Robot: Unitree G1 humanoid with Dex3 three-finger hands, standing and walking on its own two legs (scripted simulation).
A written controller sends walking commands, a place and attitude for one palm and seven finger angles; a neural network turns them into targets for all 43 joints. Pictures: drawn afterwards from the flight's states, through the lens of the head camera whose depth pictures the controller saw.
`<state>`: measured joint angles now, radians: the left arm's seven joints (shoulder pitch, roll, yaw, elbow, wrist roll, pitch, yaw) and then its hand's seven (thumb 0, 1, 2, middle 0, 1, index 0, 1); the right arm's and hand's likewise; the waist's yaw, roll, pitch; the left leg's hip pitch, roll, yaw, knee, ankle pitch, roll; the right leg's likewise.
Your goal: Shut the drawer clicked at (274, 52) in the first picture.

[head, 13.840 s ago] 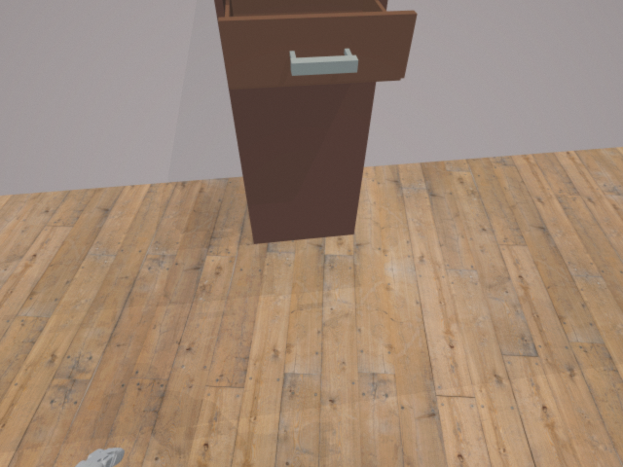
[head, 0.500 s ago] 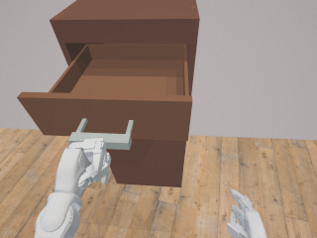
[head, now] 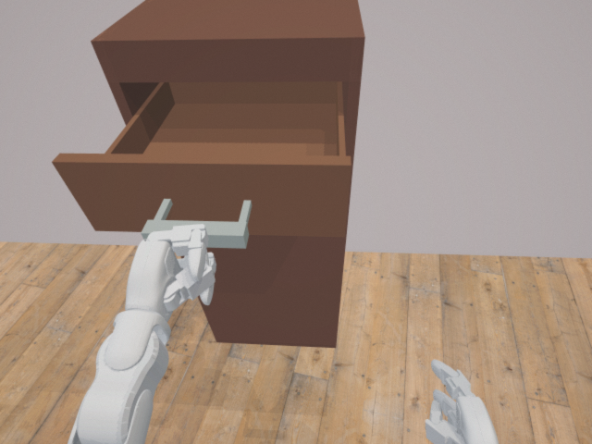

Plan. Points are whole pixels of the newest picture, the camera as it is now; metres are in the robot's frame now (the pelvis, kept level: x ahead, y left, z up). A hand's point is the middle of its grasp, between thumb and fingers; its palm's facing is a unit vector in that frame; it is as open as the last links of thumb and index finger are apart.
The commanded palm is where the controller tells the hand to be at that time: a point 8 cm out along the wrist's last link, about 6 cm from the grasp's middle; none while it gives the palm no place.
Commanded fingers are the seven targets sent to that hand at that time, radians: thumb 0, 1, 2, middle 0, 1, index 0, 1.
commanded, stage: push the drawer shut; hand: left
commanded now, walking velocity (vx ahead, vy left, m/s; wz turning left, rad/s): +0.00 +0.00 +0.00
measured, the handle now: (201, 220) +0.35 +0.17 +0.15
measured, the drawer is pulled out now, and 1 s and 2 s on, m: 0.23 0.09 0.00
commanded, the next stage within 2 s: pull the fist back off the drawer in 2.00 s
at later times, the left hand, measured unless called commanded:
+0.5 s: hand (220, 230) +0.34 +0.14 +0.15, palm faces +0.06 -1.00 -0.04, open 3.4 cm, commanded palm +0.32 +0.18 +0.15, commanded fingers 0.00 0.90 0.90 -1.40 -1.60 -1.40 -1.60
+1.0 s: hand (233, 195) +0.40 +0.14 +0.15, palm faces +0.05 -1.00 -0.03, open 3.4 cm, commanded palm +0.38 +0.18 +0.15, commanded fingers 0.00 0.90 0.90 -1.40 -1.60 -1.40 -1.60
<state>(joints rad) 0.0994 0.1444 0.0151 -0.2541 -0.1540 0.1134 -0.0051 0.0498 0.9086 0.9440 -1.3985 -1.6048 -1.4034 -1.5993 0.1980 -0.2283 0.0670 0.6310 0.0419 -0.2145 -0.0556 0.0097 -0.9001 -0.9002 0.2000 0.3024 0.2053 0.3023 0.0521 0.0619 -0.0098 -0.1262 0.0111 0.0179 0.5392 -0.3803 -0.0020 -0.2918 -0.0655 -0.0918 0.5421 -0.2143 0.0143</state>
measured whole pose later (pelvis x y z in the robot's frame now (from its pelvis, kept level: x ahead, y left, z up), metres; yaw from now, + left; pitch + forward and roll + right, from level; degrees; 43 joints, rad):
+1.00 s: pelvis -0.01 -0.01 +0.00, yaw -2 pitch +2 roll +0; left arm -0.53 0.21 0.19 0.53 -0.15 -0.05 -0.05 0.03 0.93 0.94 -1.40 -1.60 -1.40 -1.60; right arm 0.26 -0.25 0.05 0.70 0.05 -0.18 -0.07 0.01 -0.90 -0.90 0.20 0.30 0.21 0.30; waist 0.00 0.04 -0.01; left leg -0.20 0.02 0.05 0.50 -0.34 -0.01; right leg -0.38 -0.05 -0.06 0.51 -0.17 0.00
